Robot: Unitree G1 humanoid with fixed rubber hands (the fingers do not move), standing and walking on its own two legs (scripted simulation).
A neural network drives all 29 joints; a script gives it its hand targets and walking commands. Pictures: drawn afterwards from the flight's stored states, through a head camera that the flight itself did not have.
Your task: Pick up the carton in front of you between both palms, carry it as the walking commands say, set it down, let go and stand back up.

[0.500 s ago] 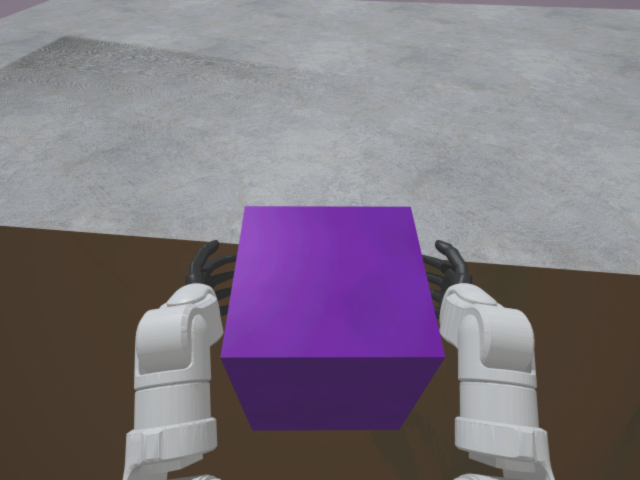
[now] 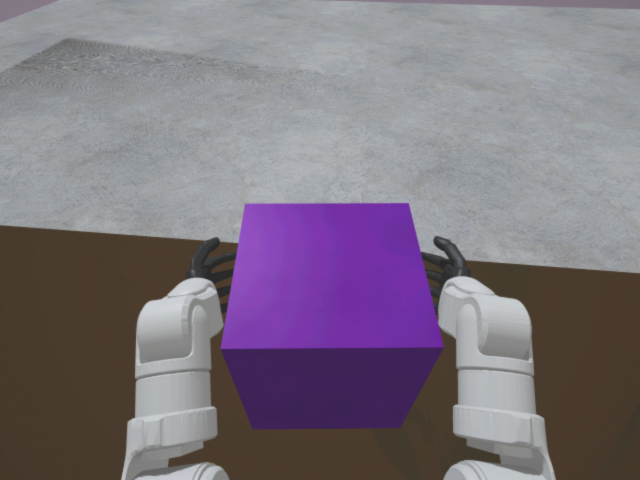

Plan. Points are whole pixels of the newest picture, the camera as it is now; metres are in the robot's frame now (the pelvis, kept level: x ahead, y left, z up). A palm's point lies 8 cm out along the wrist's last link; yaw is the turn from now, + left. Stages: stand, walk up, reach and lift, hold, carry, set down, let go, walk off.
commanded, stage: carry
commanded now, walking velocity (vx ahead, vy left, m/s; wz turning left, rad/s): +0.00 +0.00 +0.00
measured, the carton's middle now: (326, 322) +0.33 +0.00 +0.04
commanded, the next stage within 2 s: none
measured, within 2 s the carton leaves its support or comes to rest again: neither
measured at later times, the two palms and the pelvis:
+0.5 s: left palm (198, 297) +0.32 +0.16 +0.11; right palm (449, 296) +0.32 -0.14 +0.11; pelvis +0.00 +0.01 +0.00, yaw +0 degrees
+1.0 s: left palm (219, 267) +0.36 +0.14 +0.11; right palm (453, 275) +0.36 -0.16 +0.11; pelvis +0.04 +0.00 +0.00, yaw +0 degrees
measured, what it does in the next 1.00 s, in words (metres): stands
